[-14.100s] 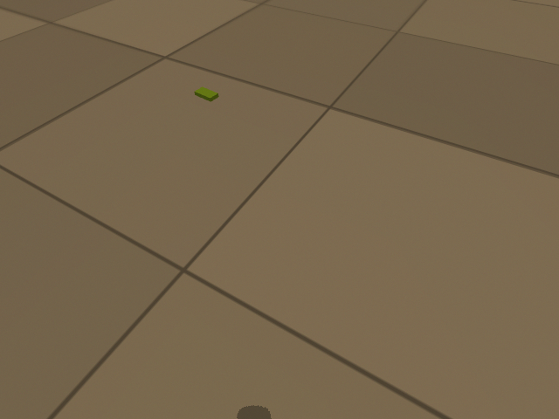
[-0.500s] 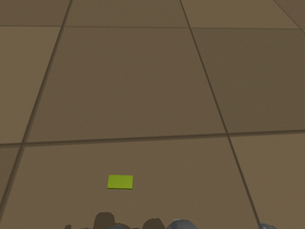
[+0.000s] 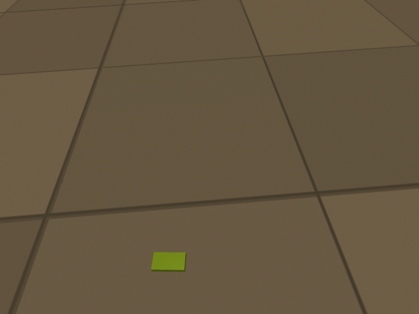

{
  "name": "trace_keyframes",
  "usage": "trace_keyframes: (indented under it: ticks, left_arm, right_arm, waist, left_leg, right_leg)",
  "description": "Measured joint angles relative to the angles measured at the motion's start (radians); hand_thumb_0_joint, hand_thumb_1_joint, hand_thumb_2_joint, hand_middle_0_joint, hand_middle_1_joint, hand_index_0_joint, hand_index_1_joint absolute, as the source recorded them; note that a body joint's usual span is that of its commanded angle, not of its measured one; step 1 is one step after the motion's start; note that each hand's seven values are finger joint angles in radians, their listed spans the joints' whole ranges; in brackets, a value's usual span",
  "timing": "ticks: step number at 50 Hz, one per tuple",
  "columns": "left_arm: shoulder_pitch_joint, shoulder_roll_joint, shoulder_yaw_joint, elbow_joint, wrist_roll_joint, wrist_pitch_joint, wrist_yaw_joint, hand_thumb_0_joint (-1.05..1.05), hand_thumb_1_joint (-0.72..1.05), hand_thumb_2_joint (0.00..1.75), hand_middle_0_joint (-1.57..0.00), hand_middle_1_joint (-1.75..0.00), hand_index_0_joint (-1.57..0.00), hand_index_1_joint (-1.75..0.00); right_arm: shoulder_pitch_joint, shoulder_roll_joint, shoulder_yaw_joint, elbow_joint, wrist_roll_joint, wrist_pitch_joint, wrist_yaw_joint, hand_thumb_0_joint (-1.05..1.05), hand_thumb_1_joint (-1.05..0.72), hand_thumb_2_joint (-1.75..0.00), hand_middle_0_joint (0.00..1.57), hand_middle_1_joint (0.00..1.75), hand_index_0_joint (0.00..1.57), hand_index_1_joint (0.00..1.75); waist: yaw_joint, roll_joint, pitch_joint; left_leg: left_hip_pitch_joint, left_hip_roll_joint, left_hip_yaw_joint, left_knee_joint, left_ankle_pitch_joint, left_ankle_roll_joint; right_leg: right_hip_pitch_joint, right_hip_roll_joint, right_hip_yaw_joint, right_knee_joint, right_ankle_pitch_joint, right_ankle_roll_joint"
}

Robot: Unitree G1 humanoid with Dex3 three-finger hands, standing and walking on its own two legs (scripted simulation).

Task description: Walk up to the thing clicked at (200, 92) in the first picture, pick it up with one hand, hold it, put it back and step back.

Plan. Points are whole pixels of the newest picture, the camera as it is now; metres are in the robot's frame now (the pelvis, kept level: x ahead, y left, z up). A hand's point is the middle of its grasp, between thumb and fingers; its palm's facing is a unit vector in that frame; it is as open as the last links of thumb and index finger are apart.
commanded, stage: walk up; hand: left
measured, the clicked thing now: (169, 261) +0.46 +0.24 -0.75
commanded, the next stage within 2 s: stand in 1.34 s
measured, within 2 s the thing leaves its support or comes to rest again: neither
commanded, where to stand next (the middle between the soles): +0.07 +0.01 m, yaw -1 degrees
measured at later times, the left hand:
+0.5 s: hand out of the picture +0.08 +0.28 -0.13, palm faces +0.02 -0.94 -0.34, open 7.4 cm
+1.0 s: hand out of the picture +0.09 +0.28 -0.13, palm faces -0.01 -0.94 -0.33, open 7.4 cm
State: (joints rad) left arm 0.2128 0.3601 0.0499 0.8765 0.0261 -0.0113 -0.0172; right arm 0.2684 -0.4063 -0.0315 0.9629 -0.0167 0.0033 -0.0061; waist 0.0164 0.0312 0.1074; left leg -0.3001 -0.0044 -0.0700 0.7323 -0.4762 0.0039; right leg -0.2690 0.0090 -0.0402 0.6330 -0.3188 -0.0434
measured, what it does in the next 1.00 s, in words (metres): steps on the spot: left foot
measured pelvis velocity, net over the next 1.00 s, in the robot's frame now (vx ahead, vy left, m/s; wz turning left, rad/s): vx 0.01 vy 0.03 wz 0.00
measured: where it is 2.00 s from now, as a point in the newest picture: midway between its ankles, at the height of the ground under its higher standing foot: outside the picture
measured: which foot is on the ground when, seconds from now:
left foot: up 0.00-0.00, down 0.02-1.00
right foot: down 0.00-1.00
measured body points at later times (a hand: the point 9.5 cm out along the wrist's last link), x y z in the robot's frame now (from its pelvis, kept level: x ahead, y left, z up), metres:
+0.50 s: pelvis +0.00 +0.02 +0.02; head +0.01 +0.03 +0.47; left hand +0.08 +0.33 -0.11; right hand +0.12 -0.27 -0.10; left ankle +0.01 +0.14 -0.73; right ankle +0.02 -0.10 -0.73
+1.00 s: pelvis +0.01 +0.03 +0.02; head +0.02 +0.03 +0.47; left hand +0.09 +0.33 -0.11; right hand +0.09 -0.27 -0.11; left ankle +0.01 +0.14 -0.73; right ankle +0.02 -0.10 -0.73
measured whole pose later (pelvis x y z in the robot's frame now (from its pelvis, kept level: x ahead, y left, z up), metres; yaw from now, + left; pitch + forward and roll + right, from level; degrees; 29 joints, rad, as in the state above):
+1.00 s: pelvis +0.01 +0.03 +0.02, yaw +0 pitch -2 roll +0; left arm 0.09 0.35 0.01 1.15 0.01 -0.01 -0.01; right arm 0.11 -0.34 -0.01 1.14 -0.01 -0.02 0.01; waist 0.01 0.00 0.06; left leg -0.11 -0.02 -0.04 0.32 -0.18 0.01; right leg -0.10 -0.02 -0.02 0.31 -0.17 0.01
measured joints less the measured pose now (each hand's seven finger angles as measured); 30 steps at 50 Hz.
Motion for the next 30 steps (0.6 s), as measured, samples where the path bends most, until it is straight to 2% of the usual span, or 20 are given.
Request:
trace_keyframes:
  ticks: [1, 3, 4, 10, 21, 30]
  left_arm:
    - [0.000, 0.003, -0.002, 0.005, -0.004, 0.002, 0.000, 0.01, 0.90, 0.90, -0.20, -0.30, -0.21, -0.31]
    - [-0.009, 0.012, -0.004, 0.022, -0.013, 0.011, 0.003, 0.01, 0.90, 0.90, -0.20, -0.30, -0.21, -0.31]
    - [-0.012, 0.014, -0.006, 0.033, -0.019, 0.016, 0.005, 0.01, 0.90, 0.90, -0.20, -0.30, -0.21, -0.30]
    - [-0.026, 0.009, -0.020, 0.091, -0.020, 0.010, 0.004, 0.01, 0.90, 0.90, -0.20, -0.30, -0.21, -0.30]
    - [-0.084, -0.005, -0.037, 0.180, -0.021, -0.007, 0.002, 0.01, 0.90, 0.90, -0.20, -0.30, -0.21, -0.30]
    - [-0.108, 0.003, -0.037, 0.230, -0.020, -0.005, 0.006, 0.01, 0.90, 0.90, -0.20, -0.30, -0.21, -0.30]
  right_arm:
    - [-0.003, 0.005, 0.001, 0.002, 0.000, -0.004, 0.001, 0.00, -0.90, -0.90, 0.20, 0.30, 0.21, 0.30]
    - [-0.018, 0.022, 0.002, 0.009, -0.002, -0.015, 0.000, 0.00, -0.90, -0.90, 0.20, 0.30, 0.21, 0.30]
    - [-0.025, 0.032, 0.004, 0.010, -0.004, -0.020, 0.000, 0.00, -0.90, -0.90, 0.20, 0.30, 0.21, 0.30]
    - [-0.071, 0.053, 0.027, 0.017, 0.007, -0.020, 0.013, 0.00, -0.90, -0.90, 0.20, 0.30, 0.21, 0.30]
    - [-0.159, 0.050, 0.035, 0.058, 0.013, -0.031, 0.017, 0.00, -0.90, -0.90, 0.20, 0.30, 0.21, 0.30]
    - [-0.173, 0.055, 0.029, 0.113, 0.009, -0.026, 0.015, 0.00, -0.90, -0.90, 0.20, 0.30, 0.21, 0.30]
  waist:
    - [-0.001, -0.004, 0.000]
    - [-0.001, -0.033, 0.008]
    - [0.002, -0.047, 0.007]
    - [0.008, -0.039, -0.033]
    - [0.015, -0.028, -0.055]
    - [0.011, -0.032, -0.049]
  left_leg:
    - [0.024, 0.002, 0.009, -0.058, 0.037, 0.005]
    - [0.059, -0.016, 0.023, -0.136, 0.184, -0.010]
    - [0.069, -0.024, 0.031, -0.153, 0.195, -0.014]
    - [0.090, 0.003, 0.020, -0.174, 0.190, -0.020]
    - [0.140, -0.003, 0.021, -0.297, 0.254, -0.008]
    - [0.168, -0.010, 0.026, -0.359, 0.283, 0.000]
  right_leg:
    - [-0.003, -0.004, -0.002, 0.009, -0.005, 0.003]
    - [-0.004, -0.026, 0.007, 0.031, -0.017, 0.014]
    - [-0.003, -0.035, 0.017, 0.031, -0.016, 0.019]
    - [0.054, -0.007, 0.006, -0.070, 0.034, 0.022]
    - [0.116, -0.014, 0.007, -0.215, 0.107, 0.039]
    - [0.146, -0.021, 0.013, -0.283, 0.139, 0.049]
